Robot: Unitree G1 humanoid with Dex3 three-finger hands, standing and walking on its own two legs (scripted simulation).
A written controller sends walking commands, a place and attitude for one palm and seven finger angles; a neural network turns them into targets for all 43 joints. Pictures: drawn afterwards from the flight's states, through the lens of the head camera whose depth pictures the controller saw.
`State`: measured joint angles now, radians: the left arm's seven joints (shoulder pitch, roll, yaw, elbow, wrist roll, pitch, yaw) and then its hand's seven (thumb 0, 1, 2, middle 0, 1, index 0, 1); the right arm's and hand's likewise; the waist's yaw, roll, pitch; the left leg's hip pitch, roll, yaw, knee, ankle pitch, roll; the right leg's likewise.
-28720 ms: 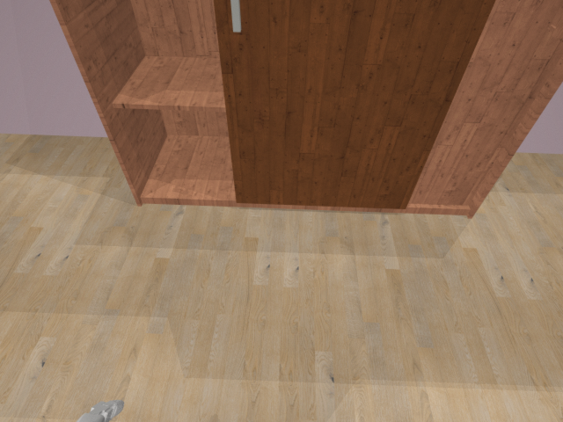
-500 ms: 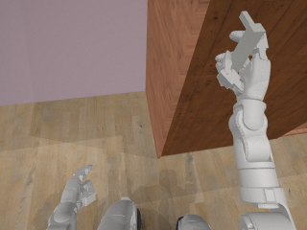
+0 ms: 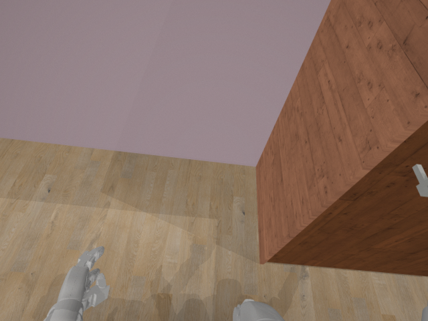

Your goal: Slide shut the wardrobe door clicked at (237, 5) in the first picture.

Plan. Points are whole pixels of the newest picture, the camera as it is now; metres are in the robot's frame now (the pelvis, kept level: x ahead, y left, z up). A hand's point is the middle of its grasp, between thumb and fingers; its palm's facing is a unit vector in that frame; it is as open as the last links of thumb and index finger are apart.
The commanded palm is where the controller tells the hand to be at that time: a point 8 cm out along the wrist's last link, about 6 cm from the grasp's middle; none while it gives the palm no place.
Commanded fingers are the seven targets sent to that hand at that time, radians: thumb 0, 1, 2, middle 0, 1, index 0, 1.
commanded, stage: stop walking and hold the door there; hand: right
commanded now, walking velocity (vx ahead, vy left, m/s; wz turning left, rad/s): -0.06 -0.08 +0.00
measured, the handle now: out of the picture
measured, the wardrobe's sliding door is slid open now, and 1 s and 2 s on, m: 0.00 0.00 0.00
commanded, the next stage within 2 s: none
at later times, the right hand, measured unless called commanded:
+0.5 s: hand out of the picture +0.34 -0.35 +0.13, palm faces +0.45 +0.84 -0.31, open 6.0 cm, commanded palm +0.30 -0.38 +0.12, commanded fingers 0.00 -0.90 -0.90 0.45 1.40 0.45 1.40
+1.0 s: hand out of the picture +0.34 -0.35 +0.13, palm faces +0.49 +0.83 -0.27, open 6.1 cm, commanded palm +0.30 -0.37 +0.12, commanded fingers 0.00 -0.90 -0.90 0.45 1.40 0.45 1.40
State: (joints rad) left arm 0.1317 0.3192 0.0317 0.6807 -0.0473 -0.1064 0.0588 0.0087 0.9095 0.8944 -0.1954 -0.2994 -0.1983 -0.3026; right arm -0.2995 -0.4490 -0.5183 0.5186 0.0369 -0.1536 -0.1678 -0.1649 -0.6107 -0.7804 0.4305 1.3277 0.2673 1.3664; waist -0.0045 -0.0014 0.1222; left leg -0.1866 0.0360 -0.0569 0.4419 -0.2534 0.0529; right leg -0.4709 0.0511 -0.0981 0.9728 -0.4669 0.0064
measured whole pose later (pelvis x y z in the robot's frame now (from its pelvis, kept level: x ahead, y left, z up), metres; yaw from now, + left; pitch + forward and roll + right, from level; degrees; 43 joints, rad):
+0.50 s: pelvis -0.01 -0.05 -0.01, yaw +4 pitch +0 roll +1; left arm 0.30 0.25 -0.02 0.70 -0.04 -0.09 0.10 0.01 0.91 0.89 -0.20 -0.30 -0.20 -0.30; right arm -0.22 -0.49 -0.40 0.52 0.03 -0.20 -0.10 -0.17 -0.63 -0.81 0.46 1.40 0.33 1.38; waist 0.01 -0.04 -0.05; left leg -0.21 -0.04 -0.10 0.43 -0.22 0.00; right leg -0.27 0.02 -0.05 0.43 -0.17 -0.05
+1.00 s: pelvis +0.00 -0.05 -0.01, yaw +5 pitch +1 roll +1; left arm 0.21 0.29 -0.01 0.70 -0.04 -0.08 0.10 0.01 0.90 0.89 -0.20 -0.30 -0.20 -0.30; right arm -0.19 -0.44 -0.37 0.44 0.05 -0.16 -0.14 -0.16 -0.63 -0.83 0.46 1.40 0.30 1.40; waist -0.03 -0.05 -0.05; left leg -0.19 -0.02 -0.05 0.40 -0.22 -0.01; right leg -0.26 0.01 -0.05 0.44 -0.19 -0.04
